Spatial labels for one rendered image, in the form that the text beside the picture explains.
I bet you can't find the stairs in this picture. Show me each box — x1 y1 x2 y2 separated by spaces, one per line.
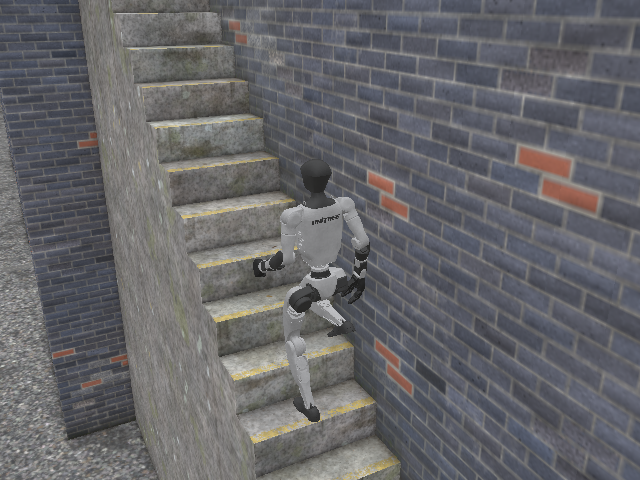
78 0 401 480

